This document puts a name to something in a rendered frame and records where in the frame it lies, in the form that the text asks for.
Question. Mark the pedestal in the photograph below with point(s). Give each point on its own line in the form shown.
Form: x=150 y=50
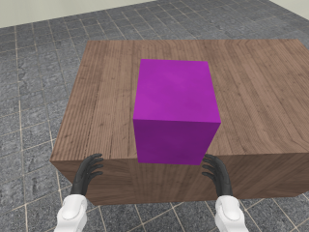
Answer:
x=261 y=87

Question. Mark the carton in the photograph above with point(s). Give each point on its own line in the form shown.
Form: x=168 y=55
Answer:
x=175 y=116

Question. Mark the left robot forearm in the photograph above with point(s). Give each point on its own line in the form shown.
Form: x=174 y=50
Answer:
x=72 y=216

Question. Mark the robot left hand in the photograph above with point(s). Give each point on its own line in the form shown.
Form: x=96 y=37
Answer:
x=84 y=174

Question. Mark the right robot forearm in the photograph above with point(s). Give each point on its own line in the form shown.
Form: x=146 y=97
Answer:
x=229 y=217

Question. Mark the robot right hand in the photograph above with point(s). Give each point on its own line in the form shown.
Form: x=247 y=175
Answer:
x=220 y=176

